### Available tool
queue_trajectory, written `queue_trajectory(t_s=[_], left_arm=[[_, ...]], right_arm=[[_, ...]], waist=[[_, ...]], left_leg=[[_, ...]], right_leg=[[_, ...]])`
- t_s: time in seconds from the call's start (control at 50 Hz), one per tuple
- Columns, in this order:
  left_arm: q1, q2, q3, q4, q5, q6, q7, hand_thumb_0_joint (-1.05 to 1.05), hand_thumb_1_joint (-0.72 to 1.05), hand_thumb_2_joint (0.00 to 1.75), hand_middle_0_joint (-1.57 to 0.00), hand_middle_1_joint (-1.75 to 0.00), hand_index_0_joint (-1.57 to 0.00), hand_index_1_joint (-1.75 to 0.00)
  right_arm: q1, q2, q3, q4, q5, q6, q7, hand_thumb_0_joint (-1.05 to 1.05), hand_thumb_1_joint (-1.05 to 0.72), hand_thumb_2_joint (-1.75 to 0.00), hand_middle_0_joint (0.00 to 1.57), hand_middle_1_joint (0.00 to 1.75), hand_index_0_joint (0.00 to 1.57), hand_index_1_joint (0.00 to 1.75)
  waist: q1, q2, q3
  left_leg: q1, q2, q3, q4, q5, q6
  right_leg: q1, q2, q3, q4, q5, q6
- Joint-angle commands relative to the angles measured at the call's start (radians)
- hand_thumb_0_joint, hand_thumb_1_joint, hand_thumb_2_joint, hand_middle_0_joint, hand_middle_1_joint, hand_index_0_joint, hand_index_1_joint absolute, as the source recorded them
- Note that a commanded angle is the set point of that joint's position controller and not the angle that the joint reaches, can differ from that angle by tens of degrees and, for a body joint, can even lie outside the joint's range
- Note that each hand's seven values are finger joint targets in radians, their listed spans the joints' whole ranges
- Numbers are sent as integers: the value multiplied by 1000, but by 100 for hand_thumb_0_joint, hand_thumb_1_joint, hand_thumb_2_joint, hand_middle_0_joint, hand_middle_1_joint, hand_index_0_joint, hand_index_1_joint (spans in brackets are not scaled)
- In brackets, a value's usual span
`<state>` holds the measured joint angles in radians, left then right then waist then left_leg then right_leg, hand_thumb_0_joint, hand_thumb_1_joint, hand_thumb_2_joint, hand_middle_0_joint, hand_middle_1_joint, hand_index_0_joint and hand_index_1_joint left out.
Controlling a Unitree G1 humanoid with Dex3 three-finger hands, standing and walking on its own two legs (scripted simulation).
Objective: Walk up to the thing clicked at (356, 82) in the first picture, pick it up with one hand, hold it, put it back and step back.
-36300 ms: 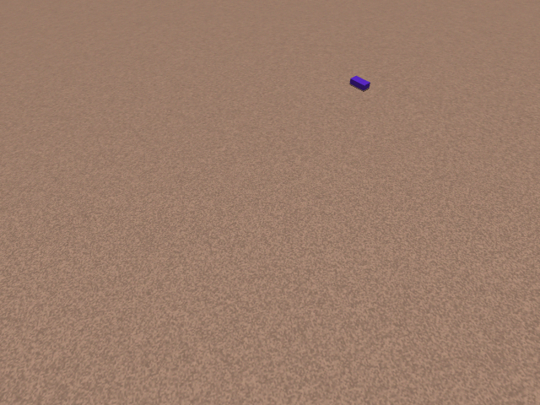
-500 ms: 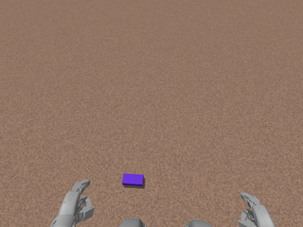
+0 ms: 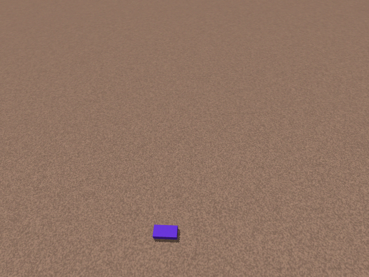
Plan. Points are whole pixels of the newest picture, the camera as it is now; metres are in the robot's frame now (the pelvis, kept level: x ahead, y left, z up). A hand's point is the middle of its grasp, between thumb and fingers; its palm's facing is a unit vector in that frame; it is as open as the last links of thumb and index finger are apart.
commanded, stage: stand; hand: left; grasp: from above
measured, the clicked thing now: (165, 232) +0.44 +0.18 -0.75
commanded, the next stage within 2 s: step back in 1.90 s
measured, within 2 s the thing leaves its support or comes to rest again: neither
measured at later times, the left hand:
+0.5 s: hand out of the picture +0.06 +0.22 -0.15, palm faces +0.01 -0.94 -0.33, open 7.4 cm
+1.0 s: hand out of the picture +0.08 +0.22 -0.15, palm faces -0.01 -0.94 -0.33, open 7.4 cm
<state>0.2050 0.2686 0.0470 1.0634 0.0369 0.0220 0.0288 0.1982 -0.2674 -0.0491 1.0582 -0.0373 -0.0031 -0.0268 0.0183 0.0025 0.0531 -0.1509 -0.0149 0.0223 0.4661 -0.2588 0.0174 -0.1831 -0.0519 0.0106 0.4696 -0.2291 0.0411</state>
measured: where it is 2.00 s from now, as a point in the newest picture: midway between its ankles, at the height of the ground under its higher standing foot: outside the picture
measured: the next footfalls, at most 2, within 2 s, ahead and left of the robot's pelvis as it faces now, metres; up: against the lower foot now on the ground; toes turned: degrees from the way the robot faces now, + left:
none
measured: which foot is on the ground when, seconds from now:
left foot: down 0.00-1.00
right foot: down 0.00-1.00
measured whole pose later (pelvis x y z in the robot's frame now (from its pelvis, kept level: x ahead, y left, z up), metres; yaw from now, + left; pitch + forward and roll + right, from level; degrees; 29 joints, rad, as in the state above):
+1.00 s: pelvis +0.00 -0.02 +0.01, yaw -2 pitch -3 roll +0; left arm 0.11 0.30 0.03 1.13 0.02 0.00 0.01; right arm 0.14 -0.32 -0.02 1.13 -0.02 -0.01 -0.01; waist 0.00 0.01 0.06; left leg -0.10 0.03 0.03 0.37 -0.21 -0.02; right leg -0.15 -0.01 0.02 0.39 -0.18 0.01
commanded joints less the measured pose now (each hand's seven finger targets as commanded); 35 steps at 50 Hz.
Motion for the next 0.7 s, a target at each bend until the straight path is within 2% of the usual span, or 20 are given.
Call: queue_trajectory(t_s=[0.0,0.02,0.04,0.06,0.08,0.14,0.16,0.18,0.2,0.24,0.38,0.44,0.5,0.52,0.54,0.56,0.62,0.64,0.68], left_arm=[[-43,170,31,-41,0,-35,14,0,90,90,-20,-30,-20,-30],[-47,171,31,-35,-3,-36,14,0,90,90,-20,-30,-20,-30],[-32,168,27,-25,0,-36,14,0,90,90,-20,-30,-20,-30],[-46,177,29,-24,-2,-38,14,0,90,90,-20,-30,-20,-30],[-47,180,28,-21,-3,-36,13,0,90,90,-20,-30,-20,-30],[-45,185,28,-11,-2,-38,14,0,90,90,-20,-30,-20,-30],[-60,186,28,-10,-5,-37,13,0,90,90,-20,-30,-20,-30],[-63,188,28,-11,-4,-39,13,0,90,90,-20,-30,-20,-30],[-55,188,26,-7,-4,-39,12,0,90,90,-20,-30,-20,-30],[-71,195,28,-7,-6,-43,14,0,90,90,-20,-30,-20,-30],[-86,212,27,1,-9,-39,9,0,90,90,-20,-30,-20,-30],[-90,212,28,1,-12,-43,5,0,90,90,-20,-30,-20,-30],[-94,217,25,5,-10,-41,3,0,90,90,-20,-30,-20,-30],[-110,226,27,-2,-11,-43,2,0,90,90,-20,-30,-20,-30],[-108,220,26,-1,-14,-41,1,0,90,90,-20,-30,-20,-30],[-105,223,25,1,-12,-43,1,0,90,90,-20,-30,-20,-30],[-108,222,24,2,-14,-44,-2,0,90,90,-20,-30,-20,-30],[-117,228,27,-1,-16,-45,-1,0,90,90,-20,-30,-20,-30],[-111,225,24,3,-18,-45,-2,0,90,90,-20,-30,-20,-30]], right_arm=[[-46,-197,-42,-53,4,-27,-13,0,-90,-90,20,30,20,30],[-34,-195,-40,-45,4,-27,-13,0,-90,-90,20,30,20,30],[-47,-190,-37,-44,5,-25,-11,0,-90,-90,20,30,20,30],[-37,-194,-39,-42,5,-24,-10,0,-90,-90,20,30,20,30],[-36,-193,-37,-35,7,-23,-9,0,-90,-90,20,30,20,30],[-51,-193,-35,-32,8,-20,-6,0,-90,-90,20,30,20,30],[-45,-193,-33,-28,7,-19,-6,0,-90,-90,20,30,20,30],[-48,-199,-33,-27,8,-19,-5,0,-90,-90,20,30,20,30],[-52,-195,-31,-25,9,-17,-3,0,-90,-90,20,30,20,30],[-51,-203,-32,-22,9,-17,-3,0,-90,-90,20,30,20,30],[-60,-207,-23,-13,11,-16,1,0,-90,-90,20,30,20,30],[-65,-214,-22,-10,14,-19,2,0,-90,-90,20,30,20,30],[-66,-220,-20,-5,13,-19,3,0,-90,-90,20,30,20,30],[-61,-220,-19,-6,12,-19,4,0,-90,-90,20,30,20,30],[-62,-223,-18,-1,14,-18,3,0,-90,-90,20,30,20,30],[-69,-226,-19,-2,14,-19,5,0,-90,-90,20,30,20,30],[-70,-233,-17,0,14,-21,4,0,-90,-90,20,30,20,30],[-69,-234,-18,0,15,-22,3,0,-90,-90,20,30,20,30],[-63,-232,-15,5,16,-23,3,0,-90,-90,20,30,20,30]], waist=[[-4,14,-15],[-7,11,-25],[0,-13,1],[-10,-15,-21],[-8,-16,0],[-4,-28,-1],[-12,-30,7],[-11,-23,-8],[-7,-27,10],[-14,-18,-16],[-12,-10,15],[-14,-4,-17],[-14,-16,6],[-19,-17,-9],[-16,-8,-2],[-12,-4,-17],[-14,-1,-24],[-18,-2,-48],[-19,-8,-54]], left_leg=[[-2,117,-126,-155,96,6],[9,121,-122,-157,112,5],[-4,112,-117,-150,87,2],[9,109,-107,-147,102,4],[4,110,-112,-169,56,-1],[16,110,-104,-154,63,-1],[18,113,-104,-169,39,0],[19,112,-102,-158,60,0],[11,111,-98,-160,41,-1],[26,114,-92,-148,76,0],[-2,117,-94,-172,19,-2],[29,126,-90,-160,64,1],[16,122,-88,-167,21,-1],[20,122,-82,-164,50,-2],[14,127,-86,-169,28,0],[20,126,-88,-161,57,-2],[22,129,-84,-167,61,0],[38,134,-82,-160,94,-1],[49,133,-79,-156,126,-3]], right_leg=[[19,-47,48,-83,102,-51],[30,-52,53,-87,112,-50],[13,-48,51,-108,89,-49],[34,-57,60,-115,111,-51],[13,-49,60,-119,77,-49],[7,-53,62,-134,75,-49],[0,-53,67,-140,55,-49],[19,-58,73,-142,74,-51],[4,-55,72,-151,48,-49],[22,-62,78,-148,89,-51],[7,-56,85,-165,12,-53],[16,-60,87,-154,75,-56],[-3,-58,96,-174,6,-55],[7,-63,100,-173,27,-58],[2,-59,99,-170,21,-58],[16,-61,94,-167,40,-58],[17,-58,93,-164,69,-56],[35,-66,94,-151,120,-61],[32,-64,90,-142,153,-61]])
